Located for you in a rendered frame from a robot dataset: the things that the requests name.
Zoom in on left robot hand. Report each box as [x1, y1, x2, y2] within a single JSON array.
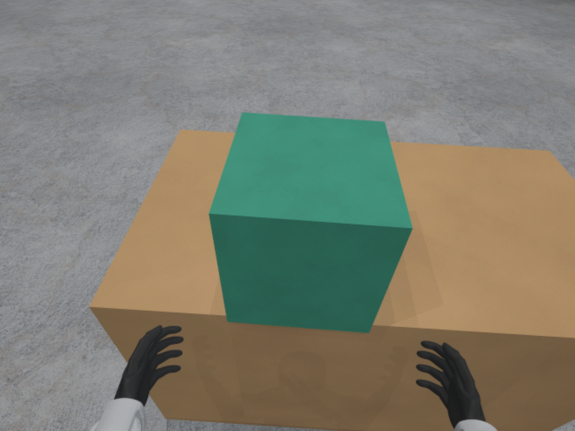
[[114, 325, 183, 406]]

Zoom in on robot left forearm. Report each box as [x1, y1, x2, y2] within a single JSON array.
[[89, 398, 146, 431]]

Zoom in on pedestal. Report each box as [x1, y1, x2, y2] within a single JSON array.
[[89, 129, 575, 431]]

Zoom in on right robot hand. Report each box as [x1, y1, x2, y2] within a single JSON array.
[[416, 341, 486, 429]]

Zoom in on carton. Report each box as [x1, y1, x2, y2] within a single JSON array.
[[208, 112, 412, 333]]

